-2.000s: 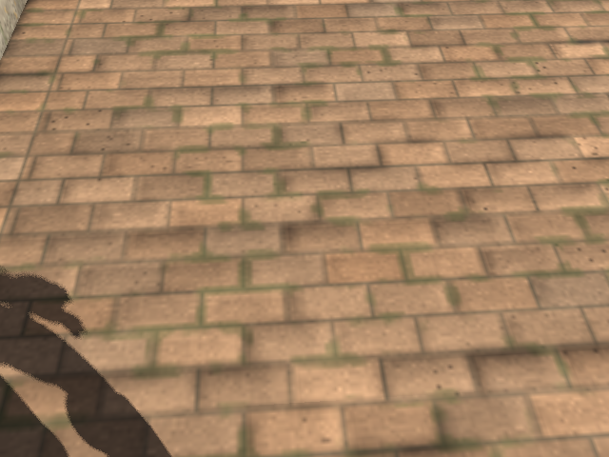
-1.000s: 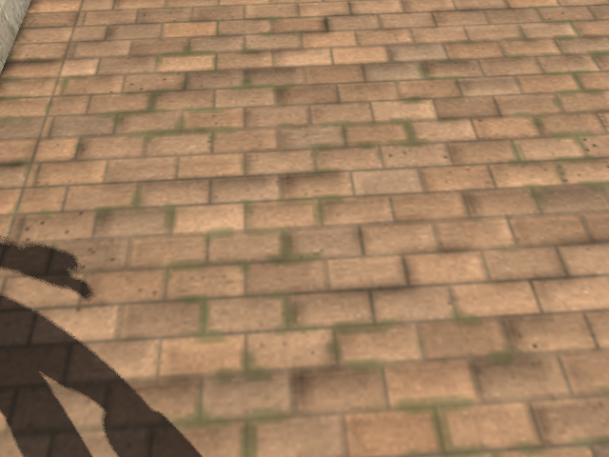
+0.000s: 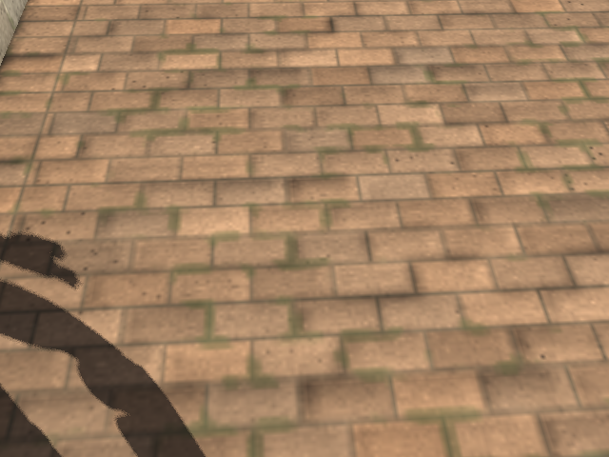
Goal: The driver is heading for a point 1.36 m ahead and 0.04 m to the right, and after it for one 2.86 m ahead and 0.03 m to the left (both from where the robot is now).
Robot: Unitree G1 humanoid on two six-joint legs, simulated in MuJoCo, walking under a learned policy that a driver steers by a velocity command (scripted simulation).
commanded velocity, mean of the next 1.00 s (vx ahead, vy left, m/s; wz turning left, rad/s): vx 0.02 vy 0.00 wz -0.10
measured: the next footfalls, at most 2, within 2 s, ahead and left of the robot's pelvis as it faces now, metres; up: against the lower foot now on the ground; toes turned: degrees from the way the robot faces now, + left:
right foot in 0.22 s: +0.03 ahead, -0.17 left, +0.00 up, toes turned -17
left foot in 0.68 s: +0.09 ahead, +0.05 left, +0.00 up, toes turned -14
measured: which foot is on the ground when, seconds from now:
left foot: down 0.00-0.22, up 0.24-0.66, down 0.68-0.98, up 1.00-1.00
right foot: up 0.00-0.20, down 0.22-0.72, up 0.74-0.96, down 0.98-1.00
